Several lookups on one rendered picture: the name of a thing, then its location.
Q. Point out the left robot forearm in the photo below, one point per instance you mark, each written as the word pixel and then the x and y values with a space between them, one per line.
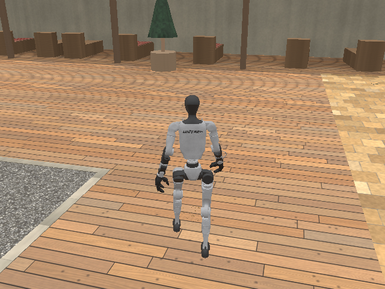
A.
pixel 163 164

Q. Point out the right robot forearm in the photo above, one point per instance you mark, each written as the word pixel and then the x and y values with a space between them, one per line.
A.
pixel 218 156

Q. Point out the robot left upper arm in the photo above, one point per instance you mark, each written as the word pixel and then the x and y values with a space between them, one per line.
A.
pixel 173 127

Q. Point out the robot left hand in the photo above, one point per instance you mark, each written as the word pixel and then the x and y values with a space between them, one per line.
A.
pixel 158 183

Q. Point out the robot right hand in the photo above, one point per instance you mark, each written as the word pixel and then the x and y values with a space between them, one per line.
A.
pixel 214 164

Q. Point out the robot right upper arm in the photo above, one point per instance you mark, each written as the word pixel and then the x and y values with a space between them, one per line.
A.
pixel 210 126

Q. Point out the right robot shin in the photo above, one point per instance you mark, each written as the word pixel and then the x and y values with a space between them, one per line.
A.
pixel 206 225

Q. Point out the humanoid robot head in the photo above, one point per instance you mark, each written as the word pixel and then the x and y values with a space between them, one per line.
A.
pixel 192 104

